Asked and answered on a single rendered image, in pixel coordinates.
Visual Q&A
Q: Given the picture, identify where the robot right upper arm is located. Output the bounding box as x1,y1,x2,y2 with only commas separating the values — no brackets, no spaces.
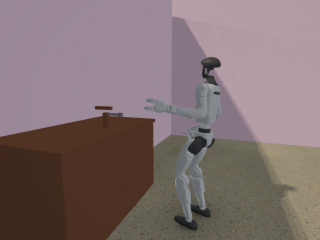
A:
216,87,222,117

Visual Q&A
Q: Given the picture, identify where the robot left upper arm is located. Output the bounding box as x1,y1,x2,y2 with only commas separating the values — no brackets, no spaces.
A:
195,83,209,121

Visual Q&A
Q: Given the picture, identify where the counter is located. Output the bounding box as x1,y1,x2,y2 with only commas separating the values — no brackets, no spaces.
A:
0,106,155,240

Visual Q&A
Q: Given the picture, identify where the robot right thigh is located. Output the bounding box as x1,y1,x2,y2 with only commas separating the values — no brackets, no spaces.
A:
190,138,215,179

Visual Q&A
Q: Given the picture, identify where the left robot forearm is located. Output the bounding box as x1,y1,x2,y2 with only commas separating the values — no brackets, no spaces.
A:
166,104,205,119

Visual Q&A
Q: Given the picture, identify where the left robot hand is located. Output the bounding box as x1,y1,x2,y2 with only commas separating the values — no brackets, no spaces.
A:
144,98,168,113

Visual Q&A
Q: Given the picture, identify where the right robot foot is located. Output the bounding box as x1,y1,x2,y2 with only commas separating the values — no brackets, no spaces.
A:
190,204,211,218

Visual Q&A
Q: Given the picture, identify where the right robot hand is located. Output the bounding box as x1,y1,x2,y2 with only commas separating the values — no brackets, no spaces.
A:
183,125,199,140

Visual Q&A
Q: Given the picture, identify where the tap lever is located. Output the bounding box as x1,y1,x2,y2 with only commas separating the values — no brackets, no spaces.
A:
107,112,123,117

